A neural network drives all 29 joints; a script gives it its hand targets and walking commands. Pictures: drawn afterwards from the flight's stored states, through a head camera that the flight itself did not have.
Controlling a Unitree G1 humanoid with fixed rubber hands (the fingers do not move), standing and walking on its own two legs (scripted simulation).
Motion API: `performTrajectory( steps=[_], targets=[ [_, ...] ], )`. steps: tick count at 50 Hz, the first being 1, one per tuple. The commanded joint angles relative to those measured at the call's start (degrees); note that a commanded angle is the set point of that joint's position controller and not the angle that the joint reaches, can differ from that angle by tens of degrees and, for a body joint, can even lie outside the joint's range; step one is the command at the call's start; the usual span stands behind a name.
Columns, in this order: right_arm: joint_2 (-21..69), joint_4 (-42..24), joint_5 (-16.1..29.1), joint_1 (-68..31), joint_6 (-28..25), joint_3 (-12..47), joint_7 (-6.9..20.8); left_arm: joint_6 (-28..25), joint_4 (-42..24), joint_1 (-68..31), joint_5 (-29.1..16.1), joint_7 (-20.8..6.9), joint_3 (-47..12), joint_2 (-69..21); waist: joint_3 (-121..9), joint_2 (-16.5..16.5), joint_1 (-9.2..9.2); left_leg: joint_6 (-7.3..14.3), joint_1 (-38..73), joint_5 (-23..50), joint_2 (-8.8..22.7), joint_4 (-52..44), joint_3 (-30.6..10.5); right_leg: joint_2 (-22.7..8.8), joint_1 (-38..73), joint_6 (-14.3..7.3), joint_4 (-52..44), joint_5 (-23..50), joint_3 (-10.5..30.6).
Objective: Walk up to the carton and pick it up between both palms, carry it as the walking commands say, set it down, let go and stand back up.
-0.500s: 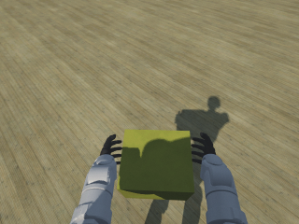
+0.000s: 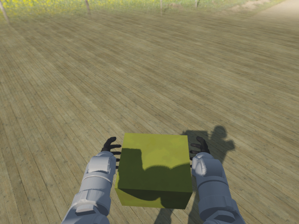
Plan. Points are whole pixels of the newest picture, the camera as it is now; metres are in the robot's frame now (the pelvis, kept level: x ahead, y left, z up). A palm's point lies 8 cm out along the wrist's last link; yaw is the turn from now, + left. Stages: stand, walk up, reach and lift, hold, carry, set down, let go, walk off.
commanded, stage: reach and lift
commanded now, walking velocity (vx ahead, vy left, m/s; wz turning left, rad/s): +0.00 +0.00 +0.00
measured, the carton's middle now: (154, 170) +0.33 -0.02 -0.04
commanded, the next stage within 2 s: hold in 1.22 s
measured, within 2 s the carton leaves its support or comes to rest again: neither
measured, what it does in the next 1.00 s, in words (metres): stands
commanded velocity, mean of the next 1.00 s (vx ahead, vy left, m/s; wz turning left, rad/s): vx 0.00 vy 0.00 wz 0.00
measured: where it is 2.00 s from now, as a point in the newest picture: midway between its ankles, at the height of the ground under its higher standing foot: outside the picture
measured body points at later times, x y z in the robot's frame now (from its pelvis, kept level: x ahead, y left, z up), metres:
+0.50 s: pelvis +0.00 +0.00 +0.00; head -0.06 -0.01 +0.45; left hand +0.32 +0.14 +0.03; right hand +0.32 -0.15 +0.04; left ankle +0.01 +0.14 -0.74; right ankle +0.05 -0.13 -0.74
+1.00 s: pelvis +0.01 +0.00 +0.00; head -0.06 -0.01 +0.45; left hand +0.31 +0.14 +0.03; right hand +0.31 -0.15 +0.04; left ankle +0.01 +0.14 -0.74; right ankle +0.05 -0.13 -0.74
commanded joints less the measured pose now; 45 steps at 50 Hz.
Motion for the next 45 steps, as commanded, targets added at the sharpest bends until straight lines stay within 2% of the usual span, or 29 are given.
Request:
performTrajectory(
  steps=[1, 3, 4, 5, 6, 8, 9, 11, 12, 15, 17, 18, 20, 23, 24, 25, 27, 28, 29, 30, 31, 34, 36, 39, 40, 41, 42, 44, 45],
  targets=[
    [61.6, 4.5, 15.2, -36.5, -0.6, 29.1, 27.8, -4.7, -3.7, -39.9, -16.7, -22.6, -24.7, -62.4, -17.2, -0.6, 0.00, 1.7, -3.2, 4.7, -2.5, -5.1, 5.1, 2.0, 13.1, 1.2, -2.5, 5.2, -4.4],
    [62.3, 4.8, 16.1, -38.6, -1.1, 29.2, 28.2, -5.6, -7.8, -44.7, -17.9, -22.8, -26.2, -61.4, -19.5, 0.1, -0.01, 1.3, -1.1, 5.5, -2.1, -4.2, 4.8, 2.0, 11.8, 1.1, -2.0, 6.0, -4.4],
    [61.0, 3.5, 16.3, -40.3, -1.2, 29.3, 28.2, -5.1, -6.7, -42.7, -17.8, -22.5, -25.0, -61.7, -18.2, 0.2, 1.26, 1.5, -3.9, 7.1, -1.3, -5.2, 4.4, 2.0, 14.3, 0.9, -1.8, 8.5, -4.7],
    [60.4, 5.1, 15.6, -37.7, -0.9, 28.3, 27.9, -3.9, -4.4, -40.5, -17.1, -22.6, -24.9, -63.3, -16.7, 2.6, 0.02, 1.1, -3.6, 5.6, -2.3, -5.0, 4.8, 1.8, 14.0, 0.8, -2.2, 6.9, -4.2],
    [60.1, 4.6, 15.5, -40.5, -0.9, 27.9, 28.1, -3.9, -2.9, -39.9, -16.2, -22.4, -22.7, -61.5, -15.8, -0.2, 1.26, 1.4, -3.8, 4.1, -1.8, -5.8, 4.9, 1.7, 13.4, 1.2, -2.6, 4.6, -4.4],
    [60.2, 4.5, 14.9, -40.3, -1.2, 27.5, 28.3, -4.2, -3.4, -42.1, -16.7, -22.5, -22.9, -62.3, -16.0, -0.6, 1.68, 1.1, -4.1, 2.5, -2.1, -5.5, 5.4, 2.3, 12.7, 0.9, -2.8, 2.4, -4.6],
    [62.3, 3.6, 16.0, -41.0, -1.8, 29.0, 28.4, -5.2, -8.4, -43.9, -17.9, -22.5, -24.5, -61.9, -18.5, -0.2, 2.08, 1.4, -3.1, 4.8, -2.1, -4.8, 5.3, 2.0, 14.6, 0.9, -2.1, 4.5, -3.8],
    [60.9, 4.8, 14.7, -39.0, -1.6, 27.9, 28.3, -4.1, -2.2, -39.6, -16.1, -22.5, -22.9, -63.0, -15.9, -1.4, 1.53, 1.2, -3.0, 4.6, -2.1, -5.2, 5.1, 2.4, 12.8, 1.2, -2.8, 3.8, -4.4],
    [61.2, 3.5, 15.0, -40.9, -1.3, 29.0, 28.0, -4.1, -3.9, -41.0, -16.1, -22.2, -22.2, -61.5, -13.9, -0.6, 2.99, 1.3, -5.8, 4.0, -2.4, -5.8, 5.4, 2.0, 15.0, 1.0, -3.0, 4.6, -3.8],
    [62.3, 7.0, 14.2, -37.0, -1.4, 27.1, 28.2, -3.7, -5.9, -40.6, -15.6, -21.7, -23.0, -61.1, -16.9, 1.5, 2.16, 0.7, -4.4, 4.4, -2.5, -5.3, 6.0, 2.2, 15.4, 1.0, -2.7, 4.6, -3.2],
    [61.4, 4.6, 14.2, -37.3, -1.4, 28.1, 28.3, -4.0, -5.5, -38.5, -16.0, -22.1, -22.4, -60.4, -14.8, -2.9, 2.48, 1.4, -3.0, 5.3, -1.4, -6.2, 5.0, 2.1, 13.7, 0.9, -3.0, 5.5, -4.0],
    [62.2, 4.1, 15.0, -39.0, -1.4, 29.4, 28.3, -3.7, -5.7, -39.6, -15.9, -21.9, -23.0, -59.7, -14.4, -1.3, 4.01, 1.4, -3.6, 4.5, -2.0, -5.9, 5.9, 2.1, 13.9, 0.9, -3.4, 4.5, -3.5],
    [61.3, 5.9, 15.4, -36.8, -1.7, 28.3, 28.3, -3.2, -3.8, -38.8, -15.9, -21.9, -22.8, -60.3, -14.0, 1.0, 3.40, 1.2, -1.9, 3.0, -1.5, -5.9, 4.9, 1.7, 11.3, 0.4, -2.9, 2.1, -3.2],
    [61.3, 1.1, 15.7, -40.4, -3.2, 30.7, 27.9, -4.2, -7.2, -40.8, -17.1, -21.8, -25.7, -61.8, -21.5, 0.6, 3.36, 0.5, -1.7, 8.5, -2.3, -5.8, 5.7, 2.1, 16.2, 0.8, -2.7, 8.4, -3.2],
    [60.2, -0.3, 16.7, -37.0, -2.8, 33.0, 27.9, -4.8, -12.2, -39.2, -18.2, -21.4, -27.3, -61.8, -23.9, -1.3, 2.18, 0.5, 2.2, 16.9, -1.8, -4.8, 4.8, 2.5, 16.8, 1.2, -2.1, 16.9, -3.5],
    [61.2, 0.0, 16.6, -36.4, -2.3, 32.3, 27.6, -4.0, -12.6, -39.7, -18.4, -21.2, -28.4, -61.7, -21.3, 1.1, 2.35, 0.1, 0.2, 14.5, -1.8, -5.0, 4.7, 2.6, 16.6, 1.0, -1.6, 15.3, -4.5],
    [60.0, -0.6, 14.9, -33.1, -2.0, 32.0, 27.7, -3.1, -10.2, -35.7, -17.6, -20.8, -28.2, -63.2, -18.9, -0.1, 1.09, 0.1, -0.3, 12.3, -2.0, -5.4, 4.5, 2.9, 15.7, 0.6, -2.2, 12.9, -4.2],
    [60.7, -1.7, 15.3, -36.8, -2.1, 32.3, 27.8, -3.1, -8.8, -35.3, -17.2, -21.2, -27.1, -62.4, -19.8, -1.5, 3.17, 0.3, -2.0, 11.0, -2.4, -5.5, 5.0, 2.6, 17.0, 1.1, -2.8, 11.7, -4.1],
    [60.3, 0.8, 15.5, -33.3, -1.9, 32.0, 28.1, -3.0, -9.0, -35.3, -16.8, -20.9, -27.2, -61.2, -19.3, -0.6, 2.76, 0.4, -1.6, 10.0, -1.8, -5.7, 4.6, 2.5, 15.9, 0.9, -2.6, 11.3, -3.4],
    [58.5, 0.0, 14.9, -33.3, -2.0, 30.5, 28.1, -2.6, -9.3, -34.0, -15.4, -20.9, -26.7, -61.6, -16.4, 4.0, 2.05, 0.1, -2.6, 8.6, -2.3, -6.3, 4.5, 2.1, 15.5, 0.4, -2.7, 10.3, -3.7],
    [59.6, 1.2, 15.4, -31.4, -1.5, 31.3, 28.3, -2.9, -10.7, -33.7, -15.7, -20.6, -26.4, -59.3, -15.2, 1.7, 2.85, 0.5, -1.8, 8.7, -2.1, -6.2, 4.8, 2.3, 14.4, 0.9, -2.8, 9.9, -2.9],
    [59.9, -0.3, 15.9, -33.9, -1.5, 32.3, 28.3, -2.4, -10.5, -34.4, -15.9, -20.6, -26.8, -58.9, -12.5, 1.7, 3.69, 0.5, -1.6, 8.0, -1.9, -6.4, 5.0, 2.3, 12.4, 0.7, -3.3, 8.3, -3.4],
    [60.1, -1.3, 15.8, -35.0, -1.3, 33.4, 28.5, -2.2, -10.1, -33.8, -16.1, -20.6, -26.7, -58.7, -12.2, -1.9, 4.11, 1.0, -2.2, 6.9, -1.8, -6.3, 4.9, 2.7, 12.5, 1.0, -3.2, 6.9, -4.1],
    [60.1, -1.6, 15.3, -29.5, -1.3, 33.2, 28.2, -2.1, -13.3, -34.2, -17.3, -21.0, -30.1, -60.5, -16.4, 0.0, 2.16, 0.7, -1.5, 8.7, -2.4, -6.3, 5.2, 2.7, 15.7, 1.0, -2.9, 10.3, -3.4],
    [61.3, -2.7, 16.7, -29.1, -1.1, 35.3, 27.9, -2.3, -14.0, -33.8, -18.3, -21.1, -30.9, -60.8, -19.4, 0.9, 2.79, 0.7, -1.1, 9.9, -2.4, -5.6, 5.2, 2.5, 17.2, 0.9, -2.5, 12.1, -2.6],
    [62.0, -4.1, 16.7, -32.0, -1.2, 36.0, 27.8, -2.5, -13.9, -33.0, -17.3, -21.0, -30.0, -59.5, -20.6, -2.2, 4.05, 0.9, -1.4, 9.5, -2.5, -5.8, 5.3, 2.2, 17.3, 1.3, -2.6, 12.1, -2.8],
    [63.1, -2.9, 18.3, -28.4, -0.8, 37.2, 28.3, -2.8, -17.9, -32.7, -18.1, -20.5, -31.1, -58.4, -19.9, -0.2, 3.99, 1.2, -1.1, 11.7, -2.1, -5.7, 5.1, 1.8, 17.7, 1.4, -1.8, 15.3, -2.4],
    [61.6, -2.7, 17.7, -27.6, -0.4, 35.6, 27.5, -1.7, -15.4, -31.8, -18.3, -20.7, -31.1, -59.6, -14.9, 1.3, 3.31, 0.8, -2.3, 10.2, -2.6, -5.5, 5.7, 1.4, 15.9, 1.1, -2.9, 13.6, -1.6],
    [61.9, -7.0, 18.7, -32.6, -1.5, 38.0, 27.8, -2.0, -14.8, -30.3, -18.7, -21.1, -31.5, -60.8, -19.2, -1.7, 3.42, 1.1, -1.5, 9.6, -2.7, -5.4, 4.9, 1.8, 17.0, 1.2, -2.5, 12.3, -2.3]
  ],
)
